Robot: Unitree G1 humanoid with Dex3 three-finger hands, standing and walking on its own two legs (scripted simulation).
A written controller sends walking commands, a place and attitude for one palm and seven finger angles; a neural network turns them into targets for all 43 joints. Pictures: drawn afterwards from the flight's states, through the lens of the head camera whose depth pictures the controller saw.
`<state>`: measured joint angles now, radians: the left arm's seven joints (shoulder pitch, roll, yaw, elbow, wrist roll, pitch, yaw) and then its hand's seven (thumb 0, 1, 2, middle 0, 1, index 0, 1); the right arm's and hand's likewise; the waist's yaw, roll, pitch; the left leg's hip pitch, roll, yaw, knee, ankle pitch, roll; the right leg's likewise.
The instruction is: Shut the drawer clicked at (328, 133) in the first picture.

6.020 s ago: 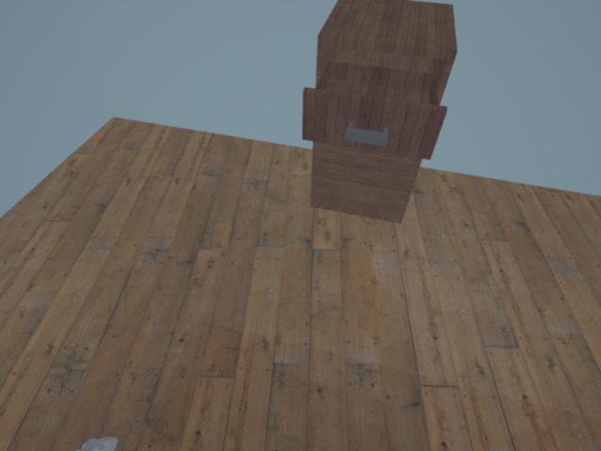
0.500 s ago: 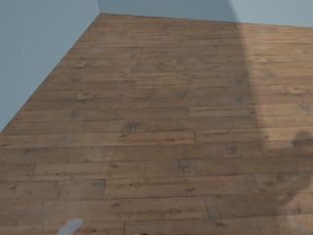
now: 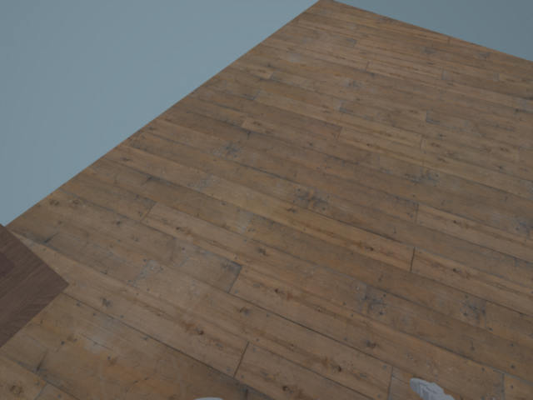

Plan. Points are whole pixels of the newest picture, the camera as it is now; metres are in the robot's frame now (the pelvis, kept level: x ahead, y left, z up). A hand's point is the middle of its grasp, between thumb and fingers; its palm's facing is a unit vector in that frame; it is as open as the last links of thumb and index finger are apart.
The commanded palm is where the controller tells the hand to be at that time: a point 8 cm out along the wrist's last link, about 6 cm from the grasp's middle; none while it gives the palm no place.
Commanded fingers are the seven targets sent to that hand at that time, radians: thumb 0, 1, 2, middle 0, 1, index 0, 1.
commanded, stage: turn to face it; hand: left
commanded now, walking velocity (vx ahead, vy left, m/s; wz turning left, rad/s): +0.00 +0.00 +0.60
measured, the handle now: out of the picture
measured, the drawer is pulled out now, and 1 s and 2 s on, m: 0.30 0.30 0.30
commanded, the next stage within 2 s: take the last steps up to it in 1.56 s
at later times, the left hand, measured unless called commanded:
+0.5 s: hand out of the picture +0.09 +0.21 -0.13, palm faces +0.28 -0.92 -0.29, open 7.4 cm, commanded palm none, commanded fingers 0.00 0.90 0.90 -0.20 -0.30 -0.20 -0.30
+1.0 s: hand out of the picture -0.14 +0.19 -0.18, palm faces +0.62 -0.74 -0.27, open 7.4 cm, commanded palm none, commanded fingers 0.00 0.90 0.90 -0.20 -0.30 -0.20 -0.30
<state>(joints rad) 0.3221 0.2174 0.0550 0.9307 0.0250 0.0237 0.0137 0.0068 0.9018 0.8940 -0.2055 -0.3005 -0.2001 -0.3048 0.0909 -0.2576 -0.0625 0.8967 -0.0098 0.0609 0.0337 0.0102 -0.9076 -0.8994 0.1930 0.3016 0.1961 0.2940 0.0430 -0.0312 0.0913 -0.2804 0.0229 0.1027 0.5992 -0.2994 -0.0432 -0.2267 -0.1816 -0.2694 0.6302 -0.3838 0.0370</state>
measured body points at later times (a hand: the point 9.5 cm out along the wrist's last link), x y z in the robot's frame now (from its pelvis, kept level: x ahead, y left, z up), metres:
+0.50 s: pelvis +0.00 -0.02 +0.00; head +0.04 -0.04 +0.45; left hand +0.07 +0.26 -0.11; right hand +0.12 -0.26 -0.16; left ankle -0.01 +0.11 -0.72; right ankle +0.03 -0.13 -0.73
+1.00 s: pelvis -0.03 -0.01 -0.01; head -0.01 +0.03 +0.44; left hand -0.18 +0.23 -0.16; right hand +0.23 -0.15 -0.12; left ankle -0.09 +0.08 -0.73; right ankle +0.03 -0.13 -0.70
